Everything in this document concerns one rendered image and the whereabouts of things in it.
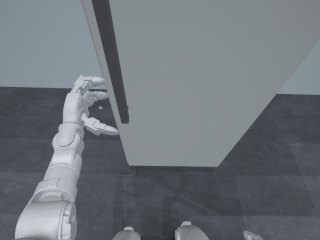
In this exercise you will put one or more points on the left robot forearm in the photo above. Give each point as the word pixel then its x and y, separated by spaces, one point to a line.
pixel 64 169

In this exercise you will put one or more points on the left robot shin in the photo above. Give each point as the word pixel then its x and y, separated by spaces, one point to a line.
pixel 128 228

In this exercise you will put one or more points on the robot right hand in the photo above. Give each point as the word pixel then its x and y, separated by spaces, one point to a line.
pixel 251 236

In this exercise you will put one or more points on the robot left upper arm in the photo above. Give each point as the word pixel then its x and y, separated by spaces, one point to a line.
pixel 48 220

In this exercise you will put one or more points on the robot left hand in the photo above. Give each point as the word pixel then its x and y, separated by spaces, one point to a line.
pixel 76 104

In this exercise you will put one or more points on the left robot thigh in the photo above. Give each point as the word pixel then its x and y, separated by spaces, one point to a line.
pixel 127 235

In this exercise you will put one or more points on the handle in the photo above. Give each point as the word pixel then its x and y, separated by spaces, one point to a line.
pixel 104 21

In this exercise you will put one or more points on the fridge door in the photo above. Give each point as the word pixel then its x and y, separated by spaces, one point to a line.
pixel 198 73

